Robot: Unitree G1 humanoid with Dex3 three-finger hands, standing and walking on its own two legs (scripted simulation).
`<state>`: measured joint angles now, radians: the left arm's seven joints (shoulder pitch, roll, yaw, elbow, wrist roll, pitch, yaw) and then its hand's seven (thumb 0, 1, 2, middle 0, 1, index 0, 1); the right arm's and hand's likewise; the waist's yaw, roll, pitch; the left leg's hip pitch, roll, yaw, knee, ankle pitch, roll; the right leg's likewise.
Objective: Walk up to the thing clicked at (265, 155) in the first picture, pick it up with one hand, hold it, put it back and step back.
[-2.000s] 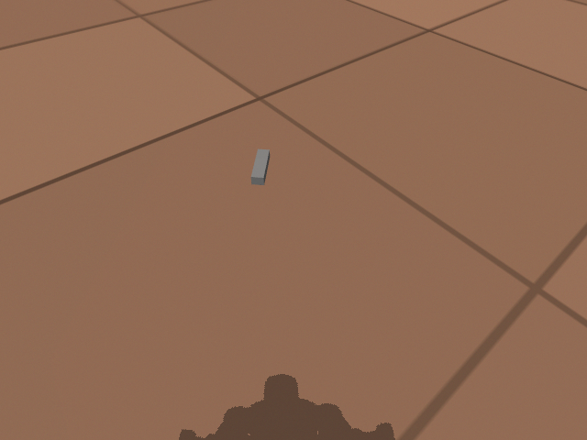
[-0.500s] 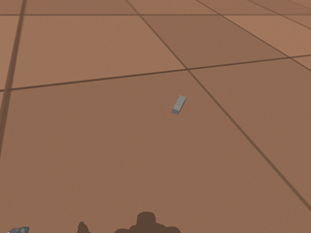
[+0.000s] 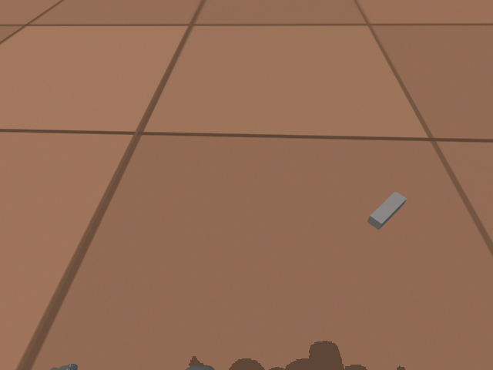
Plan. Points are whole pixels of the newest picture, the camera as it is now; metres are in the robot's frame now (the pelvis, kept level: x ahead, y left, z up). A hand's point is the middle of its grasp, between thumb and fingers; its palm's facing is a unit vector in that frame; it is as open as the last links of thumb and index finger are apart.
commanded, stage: walk up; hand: left
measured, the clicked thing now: (387, 210) +1.01 -0.62 -0.74
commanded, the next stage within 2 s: none
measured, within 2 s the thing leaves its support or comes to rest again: neither
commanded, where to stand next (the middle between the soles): +0.83 -0.99 m, yaw +44 degrees
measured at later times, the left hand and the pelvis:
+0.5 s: hand (208, 323) +0.25 +0.11 -0.17, palm faces +0.16 -0.94 -0.31, open 7.3 cm; pelvis +0.20 -0.19 -0.03, yaw +15 degrees
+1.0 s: hand (318, 306) +0.30 -0.12 -0.18, palm faces +0.41 -0.84 -0.36, open 7.4 cm; pelvis +0.39 -0.39 -0.03, yaw +28 degrees
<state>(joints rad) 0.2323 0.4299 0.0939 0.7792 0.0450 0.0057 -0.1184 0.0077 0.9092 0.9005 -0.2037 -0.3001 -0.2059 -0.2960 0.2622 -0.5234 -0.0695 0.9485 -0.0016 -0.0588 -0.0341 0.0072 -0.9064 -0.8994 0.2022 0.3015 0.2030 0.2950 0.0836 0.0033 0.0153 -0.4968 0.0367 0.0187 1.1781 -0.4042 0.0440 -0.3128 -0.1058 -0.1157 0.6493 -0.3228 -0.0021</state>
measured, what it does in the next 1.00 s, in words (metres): walks ahead, turning left: left foot, then right foot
